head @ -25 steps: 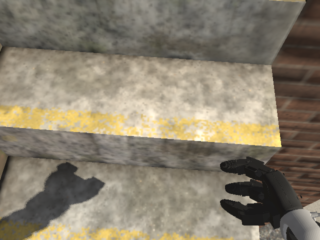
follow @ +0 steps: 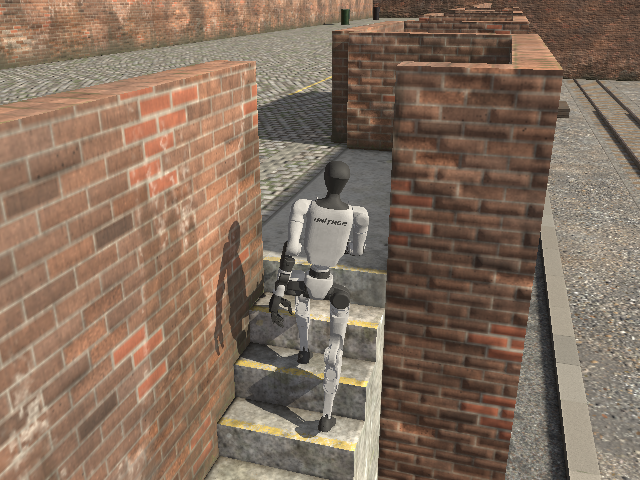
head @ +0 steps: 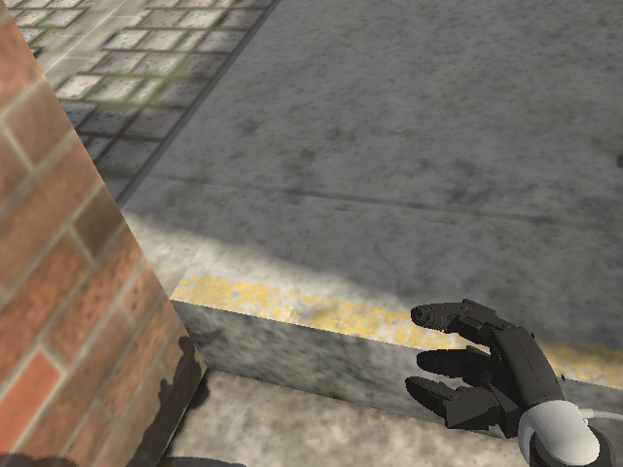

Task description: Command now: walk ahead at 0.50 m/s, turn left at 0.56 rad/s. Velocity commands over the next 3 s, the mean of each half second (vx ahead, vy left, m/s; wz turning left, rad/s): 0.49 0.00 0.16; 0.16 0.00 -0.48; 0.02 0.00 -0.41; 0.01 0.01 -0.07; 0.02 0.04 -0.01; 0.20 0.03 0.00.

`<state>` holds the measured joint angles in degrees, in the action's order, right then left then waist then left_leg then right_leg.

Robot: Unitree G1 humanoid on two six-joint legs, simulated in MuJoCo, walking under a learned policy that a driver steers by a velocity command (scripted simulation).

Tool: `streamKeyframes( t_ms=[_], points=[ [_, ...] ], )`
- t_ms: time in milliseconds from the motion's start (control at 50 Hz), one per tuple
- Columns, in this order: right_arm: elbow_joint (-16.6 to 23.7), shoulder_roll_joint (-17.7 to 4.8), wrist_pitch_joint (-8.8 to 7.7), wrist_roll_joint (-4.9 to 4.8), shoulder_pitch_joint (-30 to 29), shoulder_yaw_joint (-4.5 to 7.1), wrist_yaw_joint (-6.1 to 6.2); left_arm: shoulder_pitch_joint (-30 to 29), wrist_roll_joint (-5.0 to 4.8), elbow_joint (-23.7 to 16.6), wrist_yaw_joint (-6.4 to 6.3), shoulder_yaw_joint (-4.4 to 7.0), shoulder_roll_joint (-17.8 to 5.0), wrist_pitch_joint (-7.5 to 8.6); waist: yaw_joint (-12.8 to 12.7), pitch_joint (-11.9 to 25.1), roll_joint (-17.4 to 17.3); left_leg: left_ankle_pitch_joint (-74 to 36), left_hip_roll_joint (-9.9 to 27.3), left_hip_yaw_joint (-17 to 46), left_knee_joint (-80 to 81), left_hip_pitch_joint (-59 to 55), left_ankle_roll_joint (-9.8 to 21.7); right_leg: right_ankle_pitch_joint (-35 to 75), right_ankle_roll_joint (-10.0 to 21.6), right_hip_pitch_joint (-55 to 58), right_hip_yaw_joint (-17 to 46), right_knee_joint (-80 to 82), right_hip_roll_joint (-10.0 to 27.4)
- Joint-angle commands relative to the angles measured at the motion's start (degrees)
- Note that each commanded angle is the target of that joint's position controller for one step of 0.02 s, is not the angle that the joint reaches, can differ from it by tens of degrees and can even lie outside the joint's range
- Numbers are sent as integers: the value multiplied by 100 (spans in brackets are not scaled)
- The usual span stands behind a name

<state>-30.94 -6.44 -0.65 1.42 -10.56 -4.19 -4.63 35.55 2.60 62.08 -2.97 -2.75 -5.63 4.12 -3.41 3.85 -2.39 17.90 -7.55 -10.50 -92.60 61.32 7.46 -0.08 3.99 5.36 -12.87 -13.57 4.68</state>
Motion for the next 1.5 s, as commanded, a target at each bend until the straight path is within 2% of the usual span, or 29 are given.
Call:
streamKeyframes(
  t_ms=[20,40,60,80,100,120,140,200,260,320,360,400,420,440,480,500,540,580,640,760,980,1000,1040,1080,1140,1280,1380,1420,1500],
  points=[
    [-742,-1542,329,137,2610,589,356,-2086,-59,-1275,-175,552,-2747,69,2031,1204,1692,890,-367,-185,2407,-4586,107,13478,16,-1079,129,-2273,1189],
    [-1151,-1529,395,14,3018,597,357,-2641,-120,-1549,-178,532,-2517,116,2033,776,682,295,95,1013,4884,-4951,432,9807,170,-1617,599,-4397,899],
    [-1484,-1548,402,188,2688,542,376,-2868,-12,-2088,-67,269,-1477,325,1155,77,-1521,-1953,676,3749,5918,-5009,1203,103,-281,-3769,1193,-8003,-801],
    [-1377,-735,351,468,2112,273,363,-2549,-11,-2522,328,142,-809,658,343,59,-900,-889,1204,5954,6678,-3871,1333,-1185,-126,-5306,2812,-11357,-1328],
    [-1740,-299,284,425,2347,167,301,-2587,-260,-2759,557,-68,-97,818,65,-587,-366,1586,1549,6298,7481,-2760,1362,-1417,320,-6365,3012,-12703,-1419],
    [-1966,-394,135,187,2216,208,239,-2519,-151,-2856,712,-309,310,889,-519,-1279,80,2186,1509,5733,7536,-2373,1187,-1391,445,-7109,2662,-12602,-1076],
    [-2122,-335,-38,-73,2254,291,274,-2939,46,-2997,809,-382,100,916,-318,-1440,551,1697,1090,5372,7225,-2789,919,-1108,381,-7545,2503,-12069,-734],
    [-2370,107,-184,91,1879,162,355,-2880,-56,-2849,975,-492,-150,700,-750,-732,636,434,1258,3895,7032,-2809,813,-1216,116,-7588,2171,-11991,-532],
    [-2829,-253,-135,19,3103,159,373,-3679,-356,-2960,825,-591,20,638,85,-684,539,-118,1866,3704,7303,-4451,591,-1663,138,-9655,2596,-13339,-724],
    [-2899,-422,50,-301,3491,129,612,-5731,-256,-3891,797,-908,310,620,398,-589,701,-266,1832,2795,8304,-3234,216,-1412,-84,-8407,1514,-10154,-206],
    [-2971,-879,-81,-526,3869,236,639,-5861,-142,-3891,791,-1059,575,583,394,389,345,-3498,1710,1581,9369,-1977,262,-1068,190,-3785,-172,-7705,-216],
    [-3314,-1614,-118,-310,4328,397,543,-4810,-85,-3409,623,-645,67,335,-65,1610,-705,-10467,1787,860,7913,-4571,299,-2616,547,-3238,-116,-7420,-878],
    [-3191,-2184,-187,-297,4051,557,600,-3523,-122,-3017,652,-314,-684,219,-766,1840,-1156,-11136,1982,1047,6797,-5908,478,-3394,621,-3179,469,-5746,-830],
    [-3259,-1284,-334,-373,4865,503,482,-3146,-110,-2670,638,-201,-607,201,-128,2492,-282,-11149,1839,1259,5546,-4312,247,-3675,1200,-1327,2295,-5387,-250],
    [-2796,-1060,-424,-212,3465,385,203,-917,-21,-1448,450,302,-1528,-279,-1066,2974,1601,-5880,882,911,2963,-4001,114,-3843,1421,-989,4157,-2636,194],
    [-2351,-749,-466,-35,2505,363,86,-1191,30,-1054,450,250,-1435,-543,-587,1656,1748,-1724,561,1375,527,-3161,-100,-1569,1204,-1802,4051,-2056,-10],
    [-1471,-646,-367,5,1776,450,-47,-2559,16,-1308,364,135,-691,-621,309,748,373,-865,459,2112,-1775,-1354,-27,-4667,978,-3148,5412,-1297,199],
    [-1234,-346,-359,119,2284,308,-3,-2876,-270,-1074,416,81,-261,-477,846,-228,8,-1145,611,1835,-1452,-907,-157,-4040,541,-3741,4140,-1400,-109],
    [-1343,-354,-527,-28,2753,182,122,-2669,-53,-707,517,33,3,-337,1060,-314,116,-1777,723,1543,-1471,-658,-316,-2379,592,-3683,3444,-1362,-288],
    [-1372,-714,-60,116,2436,140,771,-2791,184,-1180,322,158,-837,-366,744,70,1046,-2513,557,1187,-949,-1083,-694,-1635,728,-4019,3516,-1183,-345],
    [-1737,-659,315,-126,3059,246,1144,-3098,-374,-1429,28,418,-972,-397,618,-265,1689,217,622,1418,6129,-3748,-982,339,515,-2166,4085,-1331,-459],
    [-1940,-784,324,-165,3127,295,1100,-2982,-461,-1403,70,392,-751,-395,414,-147,1016,-1041,829,1648,6783,-4357,-951,224,315,-2164,3588,-2217,-904],
    [-1737,-1360,414,230,3434,401,1171,-2428,-641,-1289,346,428,-678,-64,248,994,-2213,-8260,2780,3925,6144,-7161,75,-3455,-569,-4893,2949,-5775,-2150],
    [-1031,-1395,425,423,2631,356,1154,-2338,-643,-1037,484,483,-1154,-43,103,1019,-1156,-6600,3372,4306,6342,-6213,938,-3650,-1135,-5425,2706,-9162,-1509],
    [-1043,-1239,623,33,2493,355,1332,-3402,-598,-1775,318,280,-778,-386,163,-276,345,-2612,2085,2779,6794,-5067,704,-2255,-1278,-5791,2260,-9365,-1032],
    [-660,-1148,757,223,2743,504,1235,-2745,-611,-2329,96,177,-534,-490,260,-86,-593,-3628,1741,1433,7182,-5754,706,-1919,-1591,-4791,1833,-7849,-544],
    [-469,-1398,923,54,2772,688,1249,-2859,-511,-2662,19,39,-271,-541,348,-615,-1018,-1006,1963,1955,7768,-5331,545,-2296,-1192,-3619,1344,-3354,173],
    [-312,-1357,843,159,2310,654,1171,-2010,-458,-2290,-78,157,-474,-482,161,-505,-728,-1335,2445,2295,7594,-5120,598,-1433,-884,-2980,1340,-2616,290],
    [-793,-1255,617,145,3400,648,917,-2171,-351,-2173,-5,366,-1190,-357,659,-119,1060,-189,1380,1427,6126,-4978,-173,1583,-583,-1812,1929,-1228,509]
  ],
)
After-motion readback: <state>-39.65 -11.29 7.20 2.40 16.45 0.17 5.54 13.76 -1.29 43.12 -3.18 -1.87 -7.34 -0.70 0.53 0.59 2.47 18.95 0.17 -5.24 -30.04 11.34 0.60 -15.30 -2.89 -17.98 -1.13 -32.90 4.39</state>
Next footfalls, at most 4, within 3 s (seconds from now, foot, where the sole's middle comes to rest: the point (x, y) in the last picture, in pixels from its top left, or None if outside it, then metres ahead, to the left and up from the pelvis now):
0.04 left None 0.11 0.04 -0.62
0.46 right None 0.35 -0.15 -0.42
1.00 left None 0.39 0.05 -0.42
1.48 right None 0.33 -0.20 -0.42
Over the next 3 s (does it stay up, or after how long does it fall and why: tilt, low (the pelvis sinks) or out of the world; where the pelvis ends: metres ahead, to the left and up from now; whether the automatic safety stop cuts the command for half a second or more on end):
stays up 0.35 -0.06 0.37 its command is cut before an obstacle after 1.8 s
